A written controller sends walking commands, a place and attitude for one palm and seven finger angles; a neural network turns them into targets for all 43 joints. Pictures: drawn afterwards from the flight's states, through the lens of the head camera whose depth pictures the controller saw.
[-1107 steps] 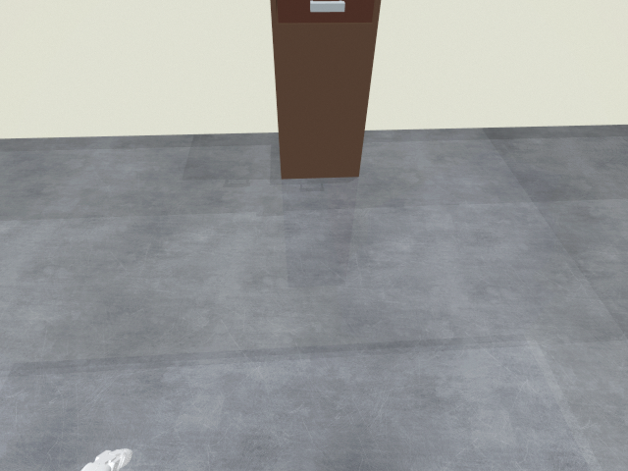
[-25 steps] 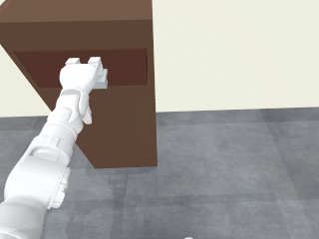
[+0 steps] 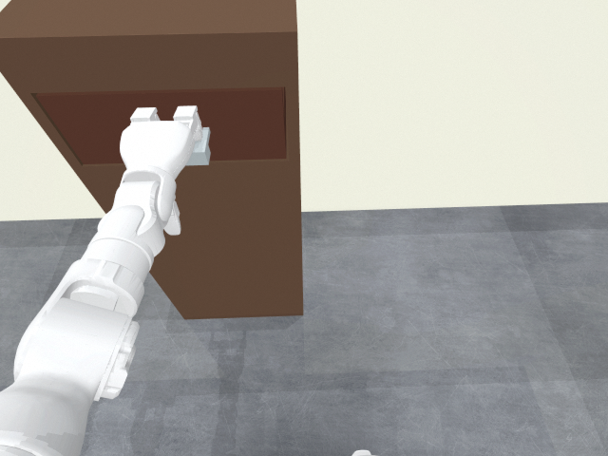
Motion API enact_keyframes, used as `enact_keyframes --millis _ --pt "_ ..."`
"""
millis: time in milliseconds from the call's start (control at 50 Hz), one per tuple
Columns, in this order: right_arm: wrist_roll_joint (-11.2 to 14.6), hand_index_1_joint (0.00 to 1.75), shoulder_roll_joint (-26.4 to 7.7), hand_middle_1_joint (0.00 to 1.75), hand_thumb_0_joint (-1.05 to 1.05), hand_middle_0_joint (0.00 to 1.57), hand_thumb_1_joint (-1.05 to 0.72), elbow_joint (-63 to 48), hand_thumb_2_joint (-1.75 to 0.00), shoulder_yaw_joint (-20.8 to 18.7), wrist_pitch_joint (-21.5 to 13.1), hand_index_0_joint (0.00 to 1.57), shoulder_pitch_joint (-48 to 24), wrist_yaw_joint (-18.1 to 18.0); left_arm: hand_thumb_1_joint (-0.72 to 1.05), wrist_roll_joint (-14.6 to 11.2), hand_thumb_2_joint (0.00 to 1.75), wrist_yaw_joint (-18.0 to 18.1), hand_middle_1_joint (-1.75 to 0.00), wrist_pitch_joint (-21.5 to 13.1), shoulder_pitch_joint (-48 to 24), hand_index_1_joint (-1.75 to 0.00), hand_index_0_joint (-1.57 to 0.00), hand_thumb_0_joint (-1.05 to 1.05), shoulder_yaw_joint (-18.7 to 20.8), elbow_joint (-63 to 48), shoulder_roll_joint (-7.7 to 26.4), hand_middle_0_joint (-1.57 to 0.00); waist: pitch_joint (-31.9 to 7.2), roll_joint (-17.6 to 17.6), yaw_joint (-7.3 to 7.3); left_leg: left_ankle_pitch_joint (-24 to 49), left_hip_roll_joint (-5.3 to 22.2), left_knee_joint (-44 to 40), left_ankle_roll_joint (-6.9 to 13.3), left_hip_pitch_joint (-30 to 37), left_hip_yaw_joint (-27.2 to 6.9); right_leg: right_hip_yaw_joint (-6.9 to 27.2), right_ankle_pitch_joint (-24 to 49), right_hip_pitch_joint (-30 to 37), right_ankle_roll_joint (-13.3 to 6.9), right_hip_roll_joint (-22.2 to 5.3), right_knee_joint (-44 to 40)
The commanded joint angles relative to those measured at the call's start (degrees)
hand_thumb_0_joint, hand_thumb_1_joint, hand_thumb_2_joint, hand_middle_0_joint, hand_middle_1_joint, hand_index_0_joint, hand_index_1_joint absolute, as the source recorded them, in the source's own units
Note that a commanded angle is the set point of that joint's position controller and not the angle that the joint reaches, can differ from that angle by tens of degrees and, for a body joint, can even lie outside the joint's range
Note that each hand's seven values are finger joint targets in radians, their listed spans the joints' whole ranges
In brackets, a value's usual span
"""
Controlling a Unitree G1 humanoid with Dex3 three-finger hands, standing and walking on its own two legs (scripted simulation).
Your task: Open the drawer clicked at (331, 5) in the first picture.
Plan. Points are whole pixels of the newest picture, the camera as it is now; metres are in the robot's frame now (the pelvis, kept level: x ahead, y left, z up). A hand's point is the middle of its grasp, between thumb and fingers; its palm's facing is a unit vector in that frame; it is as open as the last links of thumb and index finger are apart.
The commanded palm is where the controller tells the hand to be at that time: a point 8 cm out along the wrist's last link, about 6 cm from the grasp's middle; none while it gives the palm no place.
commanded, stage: lift the fingers back up to retry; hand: left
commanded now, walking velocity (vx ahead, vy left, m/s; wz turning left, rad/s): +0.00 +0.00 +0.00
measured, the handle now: (170, 143) +0.57 +0.19 +0.07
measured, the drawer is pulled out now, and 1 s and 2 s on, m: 0.00 0.00 0.00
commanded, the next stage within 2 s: re-aim the fingers above the handle in 0.80 s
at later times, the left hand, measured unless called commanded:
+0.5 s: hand (167, 157) +0.50 +0.18 +0.10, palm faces +0.01 -0.02 -1.00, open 13.8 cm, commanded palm +0.47 +0.18 +0.17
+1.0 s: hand (163, 160) +0.48 +0.17 +0.12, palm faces -0.01 -0.04 -1.00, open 13.8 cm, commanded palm +0.47 +0.20 +0.18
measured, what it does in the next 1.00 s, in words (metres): stands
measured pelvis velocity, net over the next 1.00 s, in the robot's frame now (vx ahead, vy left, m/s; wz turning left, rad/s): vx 0.03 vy -0.01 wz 0.02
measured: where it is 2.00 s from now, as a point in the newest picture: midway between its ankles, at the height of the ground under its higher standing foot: outside the picture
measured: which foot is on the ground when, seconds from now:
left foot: down 0.00-1.00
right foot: down 0.00-1.00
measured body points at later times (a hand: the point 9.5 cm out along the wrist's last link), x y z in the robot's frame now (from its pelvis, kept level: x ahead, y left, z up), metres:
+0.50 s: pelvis +0.02 +0.01 +0.01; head +0.08 -0.01 +0.45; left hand +0.49 +0.18 +0.16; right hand +0.06 -0.26 -0.13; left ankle +0.00 +0.11 -0.72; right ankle +0.02 -0.10 -0.72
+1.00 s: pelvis +0.03 -0.01 +0.02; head +0.08 -0.03 +0.46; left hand +0.47 +0.17 +0.17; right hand +0.15 -0.27 -0.11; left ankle +0.00 +0.11 -0.72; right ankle +0.02 -0.10 -0.72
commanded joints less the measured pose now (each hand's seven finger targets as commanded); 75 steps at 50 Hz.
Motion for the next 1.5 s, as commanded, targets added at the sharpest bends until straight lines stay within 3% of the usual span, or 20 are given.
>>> enact_keyframes --millis 0,140,220,300,380,500,560,620,720,880,960,1000,1040,1140,1240,1300,1340,1380,1440,1480 --pt "-0.1 0.30 -8.8 0.30 0.00 0.20 -0.90 -4.4 -0.90 -3.1 -1.7 0.20 4.8 -0.6 -0.50 0.6 0.30 -0.9 -1.20 1.1 -18.2 -1.20 -0.30 0.00 2.2 -1.9 10.2 -0.30 -13.3 -6.3 -1.59 7.0 -2.5 -4.5 1.5 5.6 -1.7 1.8 7.1 8.2 0.2 1.8 -5.8" --pt "-0.2 0.30 -8.3 0.30 0.00 0.20 -0.90 -5.0 -0.90 -3.4 -1.7 0.20 4.0 -0.8 -0.50 -0.2 0.30 -0.8 -1.20 1.0 -24.3 -1.20 -0.30 0.00 4.1 -7.4 12.2 -0.30 -19.2 -3.3 -0.88 10.7 -2.3 -5.2 1.6 10.6 -2.1 1.8 9.2 11.4 -0.1 1.9 -6.0" --pt "-0.1 0.30 -7.9 0.30 0.00 0.20 -0.90 -4.9 -0.90 -3.1 -1.9 0.20 3.5 -1.1 -0.50 -0.3 0.30 -1.1 -1.20 0.5 -28.0 -1.20 -0.30 0.00 2.8 -8.9 11.4 -0.30 -17.8 -1.6 -1.49 10.9 -2.1 -6.1 1.5 12.2 -2.5 1.5 8.6 10.6 -0.1 1.8 -6.5" --pt "-0.3 0.30 -7.7 0.30 0.00 0.20 -0.90 -5.6 -0.90 -3.4 -2.0 0.20 3.2 -1.1 -0.50 -0.9 0.30 -1.3 -1.20 -1.2 -26.2 -1.20 -0.30 0.00 6.2 -14.0 14.1 -0.30 -22.9 -0.7 0.68 17.4 -2.1 -6.1 1.5 15.8 -2.6 1.5 14.1 15.0 -0.4 2.0 -6.1" --pt "-0.1 0.30 -7.7 0.30 0.00 0.20 -0.90 -5.2 -0.90 -3.6 -2.2 0.20 2.3 -0.9 -0.50 -1.1 0.30 -1.1 -1.20 -1.7 -27.4 -1.20 -0.30 0.00 5.6 -16.4 13.3 -0.30 -20.5 -1.2 0.21 18.8 -1.8 -6.9 1.4 17.2 -3.0 1.2 14.6 14.6 -0.4 2.1 -6.9" --pt "-0.3 0.30 -7.5 0.30 0.00 0.20 -0.90 -4.8 -0.90 -3.8 -2.2 0.20 1.4 -0.2 -0.50 -1.4 0.30 -1.0 -1.20 -0.7 -28.0 -1.20 -0.30 0.00 6.3 -22.5 14.2 -0.30 -25.5 2.6 1.70 29.4 -1.6 -6.9 0.9 23.6 -3.4 0.9 20.2 17.4 -0.7 2.2 -6.7" --pt "0.2 0.30 -7.5 0.30 0.00 0.20 -0.90 -4.4 -0.90 -3.7 -1.5 0.20 0.2 0.5 -0.50 -2.4 0.30 -2.8 -1.20 2.3 -25.4 -1.20 -0.30 0.00 3.3 -20.1 10.3 -0.30 -21.8 -1.0 1.16 30.2 -1.3 -7.7 0.9 22.9 -3.2 0.4 21.2 18.0 -0.4 2.2 -7.8" --pt "0.5 0.30 -7.9 0.30 0.00 0.20 -0.90 -5.0 -0.90 -3.3 -0.7 0.20 -1.4 0.4 -0.50 -3.0 0.30 -5.4 -1.20 4.7 -23.1 -1.20 -0.30 0.00 3.0 -19.4 10.6 -0.30 -20.1 -3.0 1.83 27.8 -1.8 -9.1 1.2 21.5 -2.5 0.5 22.1 20.6 -0.4 2.0 -8.6" --pt "0.8 0.30 -8.2 0.30 0.00 0.20 -0.90 -6.4 -0.90 -2.5 0.7 0.20 -3.5 -0.1 -0.50 -3.8 0.30 -10.6 -1.20 4.4 -19.0 -1.20 -0.30 0.00 1.3 -19.1 9.4 -0.30 -15.7 -6.3 1.94 24.6 -2.2 -10.1 1.5 19.8 -1.9 0.9 23.1 21.8 -0.2 1.4 -9.8" --pt "0.2 0.30 -6.6 0.30 0.00 0.20 -0.90 -7.0 -0.90 -2.6 -0.1 0.20 -4.2 -1.1 -0.50 -3.7 0.30 -8.8 -1.20 -4.5 -24.7 -1.20 -0.30 0.00 5.0 -29.2 13.9 -0.30 -18.8 -1.1 2.58 25.5 -3.1 -8.8 1.4 21.9 -2.3 2.0 23.6 22.5 -0.5 1.1 -8.8" --pt "-0.1 0.30 -6.7 0.30 0.00 0.20 -0.90 -5.5 -0.90 -2.3 -0.5 0.20 -4.5 -1.5 -0.50 -2.4 0.30 -4.5 -1.20 -4.3 -24.7 -1.20 -0.30 0.00 11.8 -26.2 22.1 -0.30 -21.0 -0.6 3.70 24.9 -3.4 -8.6 1.0 19.0 -1.8 2.5 25.1 25.6 -0.4 0.8 -8.1" --pt "0.2 0.30 -6.4 0.30 0.00 0.20 -0.90 -5.0 -0.90 -2.3 -0.8 0.20 -4.8 -1.2 -0.50 -2.5 0.30 -3.6 -1.20 -2.5 -24.7 -1.20 -0.30 0.00 7.3 -22.8 16.4 -0.30 -18.4 -0.7 2.49 22.6 -3.2 -8.9 0.8 18.3 -1.5 2.0 22.8 22.9 -0.4 0.8 -8.6" --pt "0.2 0.30 -7.2 0.30 0.00 0.20 -0.90 -4.5 -0.90 -2.6 -0.9 0.20 -4.2 -1.0 -0.50 -2.1 0.30 -3.8 -1.20 -0.7 -24.5 -1.20 -0.30 0.00 7.1 -19.7 16.7 -0.30 -19.8 -2.1 1.92 22.7 -3.1 -8.7 0.9 18.6 -1.2 2.2 23.1 23.6 -0.2 0.9 -8.9" --pt "0.8 0.30 -7.9 0.30 0.00 0.20 -0.90 -5.2 -0.90 -3.1 -0.5 0.20 -3.1 -1.3 -0.50 -4.4 0.30 -10.1 -1.20 0.6 -24.9 -1.20 -0.30 0.00 -1.1 -18.0 8.6 -0.30 -18.4 -5.7 -1.08 20.4 -3.3 -8.7 1.7 19.5 -1.6 2.3 23.5 22.8 0.6 0.5 -10.5" --pt "0.2 0.30 -7.8 0.30 0.00 0.20 -0.90 -5.8 -0.90 -3.2 -0.3 0.20 -2.5 -2.0 -0.50 -6.3 0.30 -14.0 -1.20 -5.5 -25.2 -1.20 -0.30 0.00 1.5 -25.1 11.6 -0.30 -20.7 -3.7 0.34 23.0 -3.8 -8.0 2.0 20.6 -2.5 2.9 26.2 24.4 0.2 0.5 -9.6" --pt "0.0 0.30 -7.3 0.30 0.00 0.20 -0.90 -5.6 -0.90 -2.8 -0.2 0.20 -2.0 -2.1 -0.50 -5.5 0.30 -11.2 -1.20 -8.7 -24.9 -1.20 -0.30 0.00 7.9 -24.8 18.0 -0.30 -19.5 -2.8 2.17 22.1 -3.7 -8.3 1.6 17.8 -2.6 2.9 24.8 24.4 0.0 0.6 -8.5" --pt "-0.1 0.30 -7.6 0.30 0.00 0.20 -0.90 -5.1 -0.90 -2.6 -0.2 0.20 -2.1 -1.9 -0.50 -4.3 0.30 -7.6 -1.20 -9.1 -23.8 -1.20 -0.30 0.00 15.1 -23.8 25.8 -0.30 -19.8 -2.8 4.18 23.0 -3.6 -8.3 1.2 14.9 -2.6 3.0 24.7 26.1 -0.4 0.7 -7.7" --pt "-0.4 0.30 -6.4 0.30 0.00 0.20 -0.90 -5.4 -0.90 -2.4 -0.7 0.20 -2.6 -1.3 -0.50 -2.9 0.30 -3.7 -1.20 -7.8 -22.8 -1.20 -0.30 0.00 15.3 -23.7 24.7 -0.30 -21.5 0.3 5.51 24.4 -3.5 -8.5 0.7 14.4 -2.0 2.7 25.5 26.8 -0.7 0.7 -6.6" --pt "-0.2 0.30 -6.9 0.30 0.00 0.20 -0.90 -5.1 -0.90 -2.6 -1.1 0.20 -3.5 -0.6 -0.50 -1.2 0.30 -0.3 -1.20 -3.4 -19.0 -1.20 -0.30 0.00 16.6 -19.5 25.9 -0.30 -22.3 -1.7 6.41 24.3 -3.1 -8.8 0.3 13.2 -0.9 2.5 25.6 28.4 -0.6 1.0 -6.9" --pt "0.2 0.30 -7.5 0.30 0.00 0.20 -0.90 -5.0 -0.90 -2.7 -1.2 0.20 -3.6 -0.4 -0.50 -0.6 0.30 -0.6 -1.20 0.3 -18.6 -1.20 -0.30 0.00 11.9 -16.7 21.8 -0.30 -20.5 -2.3 4.88 22.0 -2.6 -9.8 0.3 13.6 -0.4 2.0 23.4 26.4 -0.2 1.1 -7.8"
